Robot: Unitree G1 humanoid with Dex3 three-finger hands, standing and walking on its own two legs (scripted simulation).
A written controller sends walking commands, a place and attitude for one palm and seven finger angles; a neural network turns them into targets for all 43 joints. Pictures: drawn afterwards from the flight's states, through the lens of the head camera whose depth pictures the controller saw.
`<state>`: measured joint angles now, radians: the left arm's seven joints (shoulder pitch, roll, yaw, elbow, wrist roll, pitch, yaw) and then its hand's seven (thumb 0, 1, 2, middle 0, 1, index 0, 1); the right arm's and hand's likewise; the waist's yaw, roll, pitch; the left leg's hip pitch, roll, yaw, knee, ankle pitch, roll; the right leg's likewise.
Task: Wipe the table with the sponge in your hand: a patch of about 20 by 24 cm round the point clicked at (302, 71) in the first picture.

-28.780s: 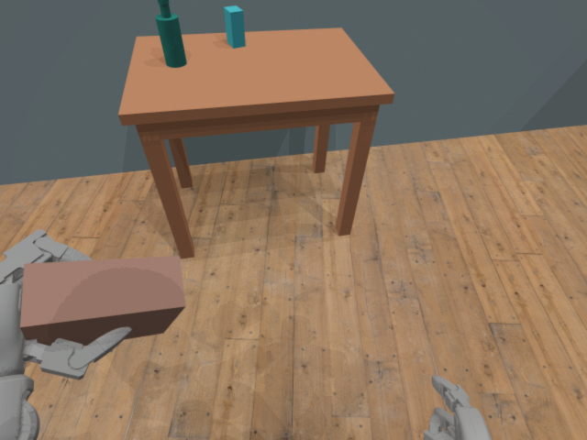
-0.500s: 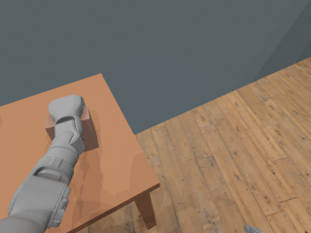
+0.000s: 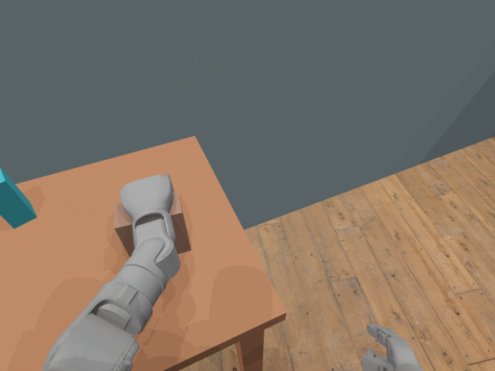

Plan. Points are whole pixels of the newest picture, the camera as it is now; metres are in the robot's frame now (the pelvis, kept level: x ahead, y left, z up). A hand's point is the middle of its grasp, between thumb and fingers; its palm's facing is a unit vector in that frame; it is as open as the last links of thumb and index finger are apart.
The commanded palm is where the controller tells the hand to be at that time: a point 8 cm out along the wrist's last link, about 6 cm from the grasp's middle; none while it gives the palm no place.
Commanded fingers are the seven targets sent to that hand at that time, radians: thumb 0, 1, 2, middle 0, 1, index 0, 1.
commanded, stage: wipe back along the third lane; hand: left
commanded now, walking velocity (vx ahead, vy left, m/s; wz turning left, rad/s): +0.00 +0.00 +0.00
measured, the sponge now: (158, 236) +0.37 +0.22 -0.02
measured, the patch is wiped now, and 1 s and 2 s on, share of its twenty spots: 0.95 0.95 0.95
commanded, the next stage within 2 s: slide back across to the middle lane in 1.10 s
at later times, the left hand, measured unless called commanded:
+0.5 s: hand (164, 235) +0.33 +0.18 +0.04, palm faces +0.05 -0.10 -0.99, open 9.5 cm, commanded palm +0.27 +0.15 +0.07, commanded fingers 0.00 0.10 1.30 -1.20 -1.60 -1.20 -1.60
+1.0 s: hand (174, 259) +0.29 +0.15 +0.04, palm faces +0.03 -0.08 -1.00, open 9.5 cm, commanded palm +0.23 +0.13 +0.08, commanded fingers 0.00 0.10 1.30 -1.20 -1.60 -1.20 -1.60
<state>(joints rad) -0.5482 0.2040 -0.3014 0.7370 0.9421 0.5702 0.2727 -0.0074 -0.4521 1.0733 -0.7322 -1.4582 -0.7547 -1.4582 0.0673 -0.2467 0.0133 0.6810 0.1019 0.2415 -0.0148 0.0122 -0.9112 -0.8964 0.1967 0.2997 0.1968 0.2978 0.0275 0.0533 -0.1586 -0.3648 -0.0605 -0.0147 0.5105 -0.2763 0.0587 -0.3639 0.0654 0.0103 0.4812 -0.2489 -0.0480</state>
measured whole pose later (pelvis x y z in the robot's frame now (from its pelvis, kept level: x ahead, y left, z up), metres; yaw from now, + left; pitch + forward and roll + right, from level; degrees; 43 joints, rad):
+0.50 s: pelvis +0.01 +0.02 -0.01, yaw +1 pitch +4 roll -1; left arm -0.27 0.16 -0.50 0.29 1.00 0.70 0.23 0.01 -0.43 1.07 -0.71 -1.48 -0.74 -1.47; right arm -0.05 -0.23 0.04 0.63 0.10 0.28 0.11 0.01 -0.91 -0.90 0.20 0.30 0.20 0.30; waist 0.09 0.07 -0.15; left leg -0.31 -0.08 -0.02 0.57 -0.34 0.08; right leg -0.30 0.04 0.00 0.54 -0.32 -0.03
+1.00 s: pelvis -0.01 -0.02 +0.00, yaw -1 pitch +1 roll +1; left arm -0.18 0.19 -0.46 0.25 0.98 0.71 0.22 0.02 -0.43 1.06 -0.72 -1.47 -0.75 -1.46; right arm 0.01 -0.26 0.03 0.65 0.11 0.28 0.08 0.02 -0.91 -0.90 0.19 0.30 0.19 0.30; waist 0.06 0.08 -0.13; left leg -0.26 -0.05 0.00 0.55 -0.30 0.04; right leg -0.29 0.07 0.02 0.56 -0.28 -0.07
